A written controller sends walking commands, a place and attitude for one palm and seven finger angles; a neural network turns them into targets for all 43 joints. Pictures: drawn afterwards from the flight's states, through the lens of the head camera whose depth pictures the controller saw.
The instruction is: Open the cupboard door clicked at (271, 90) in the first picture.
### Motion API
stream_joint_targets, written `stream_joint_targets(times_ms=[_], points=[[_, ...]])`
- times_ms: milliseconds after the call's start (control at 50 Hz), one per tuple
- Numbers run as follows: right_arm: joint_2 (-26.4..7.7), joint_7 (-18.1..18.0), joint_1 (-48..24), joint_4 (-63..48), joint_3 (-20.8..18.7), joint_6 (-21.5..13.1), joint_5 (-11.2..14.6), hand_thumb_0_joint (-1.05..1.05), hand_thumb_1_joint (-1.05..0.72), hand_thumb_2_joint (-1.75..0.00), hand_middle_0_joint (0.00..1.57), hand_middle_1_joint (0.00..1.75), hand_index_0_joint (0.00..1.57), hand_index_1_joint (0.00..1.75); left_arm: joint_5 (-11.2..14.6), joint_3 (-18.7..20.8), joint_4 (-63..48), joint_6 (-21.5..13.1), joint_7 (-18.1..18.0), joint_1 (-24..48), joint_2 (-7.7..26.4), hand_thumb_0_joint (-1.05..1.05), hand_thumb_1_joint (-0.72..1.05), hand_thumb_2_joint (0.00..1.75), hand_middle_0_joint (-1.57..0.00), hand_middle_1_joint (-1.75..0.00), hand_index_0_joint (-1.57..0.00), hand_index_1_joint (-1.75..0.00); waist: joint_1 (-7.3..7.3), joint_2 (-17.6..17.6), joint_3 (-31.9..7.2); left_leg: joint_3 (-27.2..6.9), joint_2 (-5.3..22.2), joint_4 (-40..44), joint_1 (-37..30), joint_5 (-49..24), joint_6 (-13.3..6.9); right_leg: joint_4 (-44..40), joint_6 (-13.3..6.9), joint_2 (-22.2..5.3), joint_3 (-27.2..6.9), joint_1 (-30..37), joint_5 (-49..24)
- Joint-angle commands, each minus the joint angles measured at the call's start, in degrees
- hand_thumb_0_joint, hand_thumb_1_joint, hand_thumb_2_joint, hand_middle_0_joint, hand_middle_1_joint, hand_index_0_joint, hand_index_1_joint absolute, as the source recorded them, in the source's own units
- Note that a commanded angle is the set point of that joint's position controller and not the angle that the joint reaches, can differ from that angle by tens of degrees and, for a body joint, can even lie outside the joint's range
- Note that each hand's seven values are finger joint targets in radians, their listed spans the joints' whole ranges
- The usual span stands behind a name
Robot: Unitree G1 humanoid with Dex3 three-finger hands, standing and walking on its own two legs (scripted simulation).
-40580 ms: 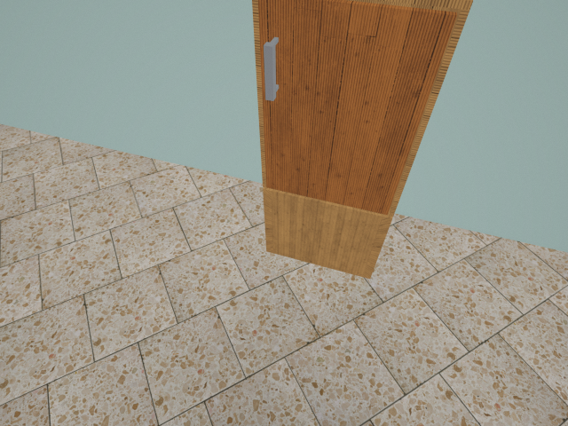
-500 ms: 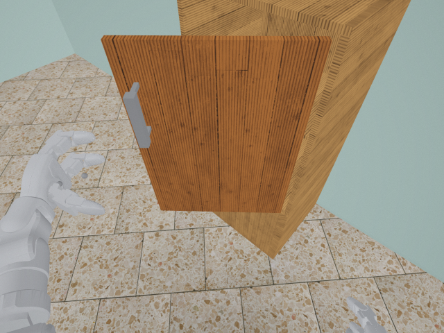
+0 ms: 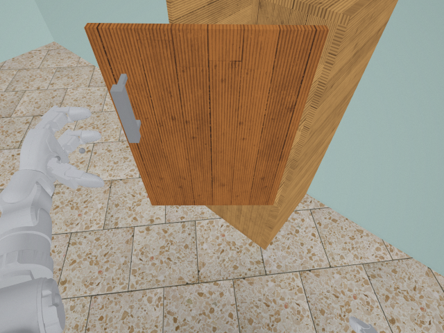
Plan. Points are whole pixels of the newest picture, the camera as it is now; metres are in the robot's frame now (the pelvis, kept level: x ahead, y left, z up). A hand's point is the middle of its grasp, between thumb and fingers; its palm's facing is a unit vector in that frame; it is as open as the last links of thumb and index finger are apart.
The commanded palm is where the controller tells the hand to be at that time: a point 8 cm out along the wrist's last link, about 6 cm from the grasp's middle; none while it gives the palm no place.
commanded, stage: move the hooked fingers beside the handle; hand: left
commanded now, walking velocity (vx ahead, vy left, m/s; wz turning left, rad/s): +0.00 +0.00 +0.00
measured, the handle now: (129, 109) +0.52 +0.20 +0.11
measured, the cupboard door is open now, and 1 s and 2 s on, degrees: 40 40 40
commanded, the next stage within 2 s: slide the fingers in behind the handle in 1.36 s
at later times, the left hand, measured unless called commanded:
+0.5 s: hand (95, 127) +0.46 +0.25 +0.12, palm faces +0.03 -1.00 +0.00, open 14.0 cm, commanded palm +0.44 +0.30 +0.11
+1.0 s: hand (95, 125) +0.47 +0.26 +0.11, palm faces +0.03 -1.00 +0.00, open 14.0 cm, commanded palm +0.45 +0.30 +0.11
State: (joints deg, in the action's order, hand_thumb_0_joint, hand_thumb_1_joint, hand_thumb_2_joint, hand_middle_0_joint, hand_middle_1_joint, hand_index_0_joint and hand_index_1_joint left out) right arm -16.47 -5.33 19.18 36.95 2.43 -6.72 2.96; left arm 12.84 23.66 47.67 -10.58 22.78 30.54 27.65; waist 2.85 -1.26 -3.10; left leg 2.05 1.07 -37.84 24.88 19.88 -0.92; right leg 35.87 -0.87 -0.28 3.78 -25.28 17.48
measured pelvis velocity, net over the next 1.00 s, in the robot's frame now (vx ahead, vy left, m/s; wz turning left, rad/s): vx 0.01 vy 0.01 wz -0.02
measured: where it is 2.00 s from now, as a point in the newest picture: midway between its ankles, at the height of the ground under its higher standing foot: outside the picture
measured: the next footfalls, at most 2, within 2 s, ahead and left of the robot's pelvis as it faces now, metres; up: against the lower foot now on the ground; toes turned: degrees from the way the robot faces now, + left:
none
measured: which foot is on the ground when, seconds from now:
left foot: down 0.00-1.00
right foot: down 0.00-1.00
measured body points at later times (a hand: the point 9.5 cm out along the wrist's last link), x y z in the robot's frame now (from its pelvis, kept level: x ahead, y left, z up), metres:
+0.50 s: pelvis +0.00 +0.00 -0.01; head +0.07 +0.01 +0.44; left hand +0.45 +0.30 +0.12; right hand +0.03 -0.27 -0.12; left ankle -0.01 +0.11 -0.72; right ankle +0.00 -0.11 -0.72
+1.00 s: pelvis +0.01 +0.01 -0.01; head +0.08 +0.02 +0.44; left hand +0.46 +0.31 +0.11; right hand +0.03 -0.27 -0.12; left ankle -0.01 +0.11 -0.72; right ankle +0.00 -0.11 -0.72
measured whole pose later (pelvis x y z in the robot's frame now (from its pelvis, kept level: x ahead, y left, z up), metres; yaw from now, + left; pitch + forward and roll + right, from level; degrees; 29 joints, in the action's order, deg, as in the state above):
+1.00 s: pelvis +0.01 +0.01 -0.01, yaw -1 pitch +13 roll -2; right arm -16.2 -3.7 22.6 35.9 2.3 1.3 2.0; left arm 9.1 26.5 63.6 -15.5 23.3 44.3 34.4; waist 6.7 -0.8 -4.4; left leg 2.5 2.2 -42.3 33.2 22.2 -1.3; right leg 38.2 -0.5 0.7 3.2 -33.0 18.3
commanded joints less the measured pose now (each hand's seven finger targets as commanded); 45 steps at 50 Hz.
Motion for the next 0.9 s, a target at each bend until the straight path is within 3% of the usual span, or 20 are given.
stream_joint_targets(times_ms=[0,60,80,200,240,300,320,340,360,420,460,500,520,580,640,660,700,780,840,880], points=[[-9.0,-0.7,1.8,-5.9,-3.4,-1.4,0.1,0.00,-0.90,-0.90,0.20,0.30,0.20,0.30,0.9,2.1,-9.4,-4.9,0.0,25.8,16.6,0.00,-0.50,0.30,-0.30,-1.20,-0.30,-1.20,0.93,-2.0,-16.2,-3.0,-0.8,3.8,-7.4,-15.8,-0.9,-3.0,-0.7,0.4,-2.1,5.1,-15.4],[-9.3,-0.7,2.4,-5.4,-3.7,-0.8,0.1,0.00,-0.90,-0.90,0.20,0.30,0.20,0.30,0.6,3.4,-6.5,-5.6,-0.1,28.4,18.4,0.00,-0.50,0.30,-0.30,-1.20,-0.30,-1.20,1.19,-2.4,-16.7,-3.2,-0.8,3.4,-6.8,-15.9,-0.8,-2.5,-0.7,0.5,-2.1,4.6,-15.8],[-9.1,-0.5,2.6,-5.5,-3.6,-0.7,0.0,0.00,-0.90,-0.90,0.20,0.30,0.20,0.30,0.4,2.0,-7.2,-6.0,0.0,29.5,17.2,0.00,-0.50,0.30,-0.30,-1.20,-0.30,-1.20,1.23,-4.6,-17.7,-3.3,-0.9,3.3,-7.8,-17.0,-0.7,-2.3,-0.8,0.4,-2.1,4.2,-16.2],[-9.7,-0.2,4.7,-4.4,-3.7,0.9,-0.3,0.00,-0.90,-0.90,0.20,0.30,0.20,0.30,-0.4,2.7,-1.8,-6.9,-0.6,33.3,19.1,0.00,-0.50,0.30,-0.30,-1.20,-0.30,-1.20,2.03,-1.5,-17.4,-3.4,-0.6,2.4,-5.8,-16.7,-0.9,-1.7,-0.7,0.6,-2.0,3.3,-15.9],[-9.8,-0.1,5.1,-4.6,-3.6,1.4,-0.5,0.00,-0.90,-0.90,0.20,0.30,0.20,0.30,-1.2,4.3,-0.7,-7.4,-0.8,34.6,21.5,0.00,-0.50,0.30,-0.30,-1.20,-0.30,-1.20,1.89,-2.6,-19.0,-3.5,-0.7,2.3,-5.3,-16.8,-0.8,-1.3,-0.6,0.6,-2.4,3.8,-16.3],[-9.7,0.1,6.2,-4.4,-3.8,2.1,-0.6,0.00,-0.90,-0.90,0.20,0.30,0.20,0.30,-1.6,3.7,0.0,-8.5,-0.7,36.1,21.7,0.00,-0.50,0.30,-0.30,-1.20,-0.30,-1.20,2.50,-2.5,-19.9,-3.2,-0.5,1.5,-5.3,-18.6,-1.0,-0.8,-0.6,0.7,-2.4,3.9,-17.8],[-9.7,0.2,6.3,-4.5,-3.8,2.3,-0.6,0.00,-0.90,-0.90,0.20,0.30,0.20,0.30,-1.7,4.9,1.6,-8.5,-0.6,34.7,22.3,0.00,-0.50,0.30,-0.30,-1.20,-0.30,-1.20,2.03,-3.0,-20.1,-3.1,-0.5,1.3,-5.1,-18.4,-1.0,-0.8,-0.5,1.0,-2.6,3.5,-17.8],[-9.8,0.1,6.3,-4.3,-3.7,2.6,-0.5,0.00,-0.90,-0.90,0.20,0.30,0.20,0.30,-1.8,3.7,1.6,-8.6,-0.3,37.1,22.0,0.00,-0.50,0.30,-0.30,-1.20,-0.30,-1.20,3.06,-3.7,-19.6,-3.1,-0.5,1.3,-4.9,-17.8,-1.0,-0.9,-0.4,0.9,-2.6,2.6,-17.4],[-9.8,0.2,6.6,-4.1,-3.7,2.7,-0.6,0.00,-0.90,-0.90,0.20,0.30,0.20,0.30,-2.0,3.4,2.7,-8.6,-0.1,38.0,21.7,0.00,-0.50,0.30,-0.30,-1.20,-0.30,-1.20,2.97,-4.6,-19.0,-3.3,-0.6,1.2,-4.5,-17.0,-0.8,-0.8,-0.5,0.9,-2.6,1.9,-16.4],[-10.3,0.2,7.9,-4.0,-3.9,3.5,-0.8,0.00,-0.90,-0.90,0.20,0.30,0.20,0.30,-2.1,5.4,4.4,-8.7,0.1,38.2,24.3,0.00,-0.50,0.30,-0.30,-1.20,-0.30,-1.20,3.15,-2.3,-21.0,-3.2,-0.4,0.6,-4.0,-18.4,-1.1,-0.4,-0.3,1.2,-2.7,2.9,-18.0],[-10.1,0.3,8.1,-4.1,-3.9,3.9,-0.8,0.00,-0.90,-0.90,0.20,0.30,0.20,0.30,-2.4,4.2,4.0,-8.8,0.5,39.6,23.7,0.00,-0.50,0.30,-0.30,-1.20,-0.30,-1.20,3.31,-5.3,-21.4,-3.1,-0.4,0.3,-4.3,-19.0,-1.0,-0.2,-0.4,1.1,-2.7,2.1,-18.2],[-10.1,0.4,8.9,-3.9,-4.0,4.3,-0.9,0.00,-0.90,-0.90,0.20,0.30,0.20,0.30,-2.2,3.3,4.5,-8.9,0.6,40.7,22.8,0.00,-0.50,0.30,-0.30,-1.20,-0.30,-1.20,4.03,-4.0,-21.2,-3.3,-0.3,-0.2,-4.9,-20.2,-1.2,-0.1,-0.4,1.3,-2.4,1.2,-18.4],[-10.5,0.4,9.4,-3.7,-4.1,4.6,-1.0,0.00,-0.90,-0.90,0.20,0.30,0.20,0.30,-2.2,6.0,6.1,-8.8,0.6,39.2,25.4,0.00,-0.50,0.30,-0.30,-1.20,-0.30,-1.20,3.32,-2.8,-22.1,-3.3,-0.2,-0.2,-4.4,-20.3,-1.2,-0.1,-0.3,1.5,-2.5,1.9,-18.8],[-10.1,0.6,9.4,-4.2,-4.2,5.1,-1.0,0.00,-0.90,-0.90,0.20,0.30,0.20,0.30,-2.6,3.8,5.2,-8.8,0.8,39.8,23.1,0.00,-0.50,0.30,-0.30,-1.20,-0.30,-1.20,3.68,-5.1,-22.6,-3.3,-0.3,-0.3,-4.9,-20.6,-1.0,0.1,-0.2,1.4,-2.4,0.9,-18.7],[-10.2,0.9,9.7,-4.6,-4.3,5.9,-1.1,0.00,-0.90,-0.90,0.20,0.30,0.20,0.30,-2.3,5.2,4.3,-8.8,0.7,37.2,24.2,0.00,-0.50,0.30,-0.30,-1.20,-0.30,-1.20,2.90,-5.4,-23.2,-3.0,0.0,-0.6,-5.3,-22.2,-1.0,0.3,-0.3,1.6,-2.3,1.2,-19.4],[-10.1,0.9,9.6,-4.8,-4.3,6.0,-1.0,0.00,-0.90,-0.90,0.20,0.30,0.20,0.30,-2.1,4.8,5.3,-8.4,0.7,36.6,23.4,0.00,-0.50,0.30,-0.30,-1.20,-0.30,-1.20,3.15,-3.6,-22.2,-2.9,-0.1,-0.3,-4.1,-20.5,-1.1,0.1,-0.2,1.7,-2.3,1.2,-18.6],[-10.2,0.9,9.5,-5.3,-4.3,6.3,-1.0,0.00,-0.90,-0.90,0.20,0.30,0.20,0.30,-1.8,6.0,4.0,-8.5,0.4,36.4,24.7,0.00,-0.50,0.30,-0.30,-1.20,-0.30,-1.20,2.55,-4.8,-21.8,-2.8,-0.1,-0.3,-3.8,-21.1,-1.2,0.3,-0.5,1.6,-2.3,1.8,-19.1],[-9.9,1.0,9.4,-5.5,-4.3,6.6,-1.0,0.00,-0.90,-0.90,0.20,0.30,0.20,0.30,-2.6,5.5,1.8,-9.0,-0.3,38.2,24.4,0.00,-0.50,0.30,-0.30,-1.20,-0.30,-1.20,3.05,-5.7,-23.0,-3.1,0.0,-0.4,-5.4,-21.6,-1.1,0.3,-0.3,1.8,-2.3,1.1,-18.8],[-10.1,0.8,9.4,-5.3,-4.3,6.7,-1.0,0.00,-0.90,-0.90,0.20,0.30,0.20,0.30,-2.3,7.3,1.4,-9.4,-0.4,38.5,26.7,0.00,-0.50,0.30,-0.30,-1.20,-0.30,-1.20,3.07,-5.2,-23.9,-2.8,0.0,-0.5,-5.0,-21.1,-1.3,0.2,-0.2,1.9,-2.6,2.4,-19.5],[-9.8,0.8,9.0,-5.2,-4.0,6.7,-0.8,0.00,-0.90,-0.90,0.20,0.30,0.20,0.30,-2.8,5.6,2.9,-9.1,0.0,38.4,25.2,0.00,-0.50,0.30,-0.30,-1.20,-0.30,-1.20,3.60,-5.7,-21.5,-2.9,-0.1,-0.4,-4.3,-20.4,-1.2,0.1,-0.3,1.8,-2.5,1.3,-18.8]])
